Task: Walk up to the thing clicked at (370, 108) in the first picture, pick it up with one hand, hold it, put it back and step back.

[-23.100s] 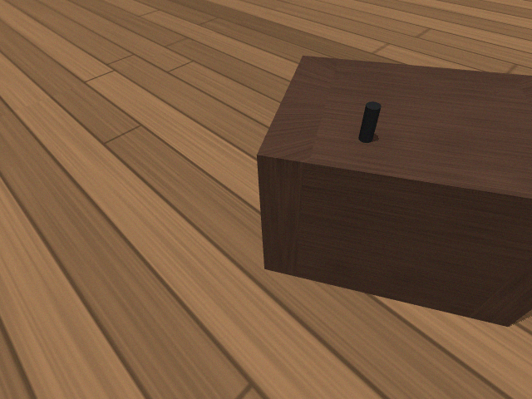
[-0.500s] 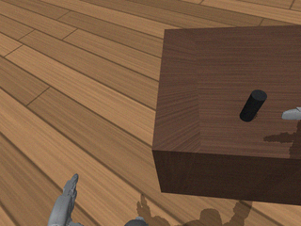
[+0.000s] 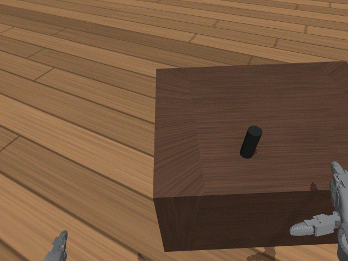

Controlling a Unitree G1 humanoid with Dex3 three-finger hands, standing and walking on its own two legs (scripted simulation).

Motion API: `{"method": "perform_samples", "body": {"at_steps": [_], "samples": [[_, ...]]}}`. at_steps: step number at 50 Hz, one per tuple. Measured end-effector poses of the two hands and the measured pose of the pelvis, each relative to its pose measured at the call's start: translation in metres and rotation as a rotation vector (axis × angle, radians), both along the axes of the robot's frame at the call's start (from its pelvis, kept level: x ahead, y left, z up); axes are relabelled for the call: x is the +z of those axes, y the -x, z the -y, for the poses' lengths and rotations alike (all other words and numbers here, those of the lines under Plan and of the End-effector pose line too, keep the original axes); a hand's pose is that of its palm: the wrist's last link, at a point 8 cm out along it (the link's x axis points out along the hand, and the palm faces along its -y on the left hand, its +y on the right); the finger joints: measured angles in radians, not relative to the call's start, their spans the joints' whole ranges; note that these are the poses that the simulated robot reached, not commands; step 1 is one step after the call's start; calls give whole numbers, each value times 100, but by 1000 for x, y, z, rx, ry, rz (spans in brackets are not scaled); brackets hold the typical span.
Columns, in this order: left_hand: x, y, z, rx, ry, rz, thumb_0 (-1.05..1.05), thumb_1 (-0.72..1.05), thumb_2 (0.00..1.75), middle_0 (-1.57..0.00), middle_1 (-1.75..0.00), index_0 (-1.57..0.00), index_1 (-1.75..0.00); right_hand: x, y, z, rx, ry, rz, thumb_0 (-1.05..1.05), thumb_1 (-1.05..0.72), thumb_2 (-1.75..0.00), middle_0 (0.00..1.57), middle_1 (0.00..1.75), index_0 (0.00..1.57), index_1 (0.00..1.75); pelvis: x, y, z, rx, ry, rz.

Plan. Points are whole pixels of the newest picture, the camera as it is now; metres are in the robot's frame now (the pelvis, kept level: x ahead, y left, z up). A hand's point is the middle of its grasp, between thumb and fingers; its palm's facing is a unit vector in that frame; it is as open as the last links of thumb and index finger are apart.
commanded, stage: sink last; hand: right
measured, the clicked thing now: (250, 142) +0.47 -0.22 -0.05
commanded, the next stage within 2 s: home in 0.50 s
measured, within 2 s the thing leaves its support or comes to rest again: neither
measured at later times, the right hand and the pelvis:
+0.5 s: hand out of the picture +0.14 -0.25 +0.04, palm faces +0.37 +0.84 -0.38, open 17.4 cm; pelvis -0.03 +0.03 +0.00, yaw -2 degrees
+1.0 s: hand out of the picture +0.12 -0.18 -0.06, palm faces +0.16 +0.96 -0.22, open 17.4 cm; pelvis -0.03 +0.02 +0.01, yaw -2 degrees
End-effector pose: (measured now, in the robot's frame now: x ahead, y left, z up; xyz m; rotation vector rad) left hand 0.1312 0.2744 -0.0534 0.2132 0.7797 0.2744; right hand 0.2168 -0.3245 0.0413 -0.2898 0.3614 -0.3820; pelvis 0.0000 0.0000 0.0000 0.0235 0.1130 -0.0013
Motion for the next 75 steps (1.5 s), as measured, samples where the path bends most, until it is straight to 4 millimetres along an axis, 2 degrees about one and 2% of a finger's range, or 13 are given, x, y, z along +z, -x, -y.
{"method": "perform_samples", "body": {"at_steps": [5, 14, 19, 24, 27, 36, 40, 44, 49, 54, 62, 68, 75], "samples": [[-6, -2, -4, -6, -27, -23, -1, -52, 7, -6, -5, -5, -5, 12, 46, -16, -12, 28, 26, -1, 52, -6, 7, 6, 7, 5, 1, 4, -6, -12, 2, 30], [1, -22, 32, -91, 89, 143, -1, -45, 9, -6, -5, -5, -5, 23, 101, -51, -5, 21, 34, -1, 49, -7, 6, 6, 6, 5, 2, 12, -17, -34, 20, 69], [-2, -8, 16, -68, 69, 136, -1, -43, 8, -6, -5, -6, -5, 17, 117, -48, -56, 13, 7, -1, 49, -6, 6, 6, 6, 5, 3, 20, -23, -43, 32, 92], [-2, 14, -17, -30, -18, 81, -1, -47, 6, -6, -5, -6, -4, 19, 117, -40, -70, 47, 14, -1, 52, -6, 6, 6, 6, 5, 3, 29, -29, -39, 36, 98], [0, 21, -24, -37, -46, 65, -1, -49, 6, -6, -5, -6, -4, 24, 114, -36, -59, 82, 39, -1, 54, -6, 6, 6, 6, 5, 4, 32, -32, -35, 36, 99], [4, 5, 5, -85, 19, 142, -2, -43, 15, -8, -9, -8, -9, 33, 110, -48, -7, 80, 107, -1, 54, -6, 6, 6, 6, 5, 8, 31, -29, -33, 32, 112], [1, -5, 31, -129, 80, 156, -1, -25, 29, -10, -13, -10, -13, 14, 114, -57, 11, 23, 55, -1, 54, -6, 6, 6, 6, 5, 10, 30, -26, -31, 33, 113], [-8, -6, 47, -154, 117, 112, -1, -1, 42, -13, -16, -12, -16, -21, 121, -72, 27, -68, -71, -1, 54, -6, 6, 6, 6, 5, 11, 29, -24, -33, 33, 103], [-11, 0, 35, -133, 70, 60, -1, 23, 53, -15, -20, -15, -19, -70, 125, -98, 67, -178, -256, -1, 54, -6, 6, 6, 6, 5, 11, 27, -20, -35, 33, 91], [-6, -1, 25, -120, 8, 38, 0, 45, 65, -16, -23, -16, -22, -103, 107, -118, 122, -245, -342, -1, 54, -6, 6, 6, 6, 5, 10, 26, -21, -28, 30, 77], [-6, -9, 37, -121, 31, 33, 0, 74, 81, -19, -27, -19, -26, -100, 75, -117, 148, -224, -322, -1, 56, -4, 6, 5, 6, 4, 12, 13, -17, -17, 15, 79], [-21, -7, 39, -120, 58, -33, 0, 84, 86, -20, -29, -20, -28, -96, 77, -101, 109, -180, -351, -1, 56, -4, 6, 5, 6, 4, 12, 8, -11, -18, 12, 87], [-30, 2, 36, -117, 50, -120, 1, 89, 89, -20, -29, -20, -29, -108, 80, -107, 105, -207, -409, -1, 56, -4, 6, 5, 5, 4, 13, 7, -10, -14, 16, 78]]}}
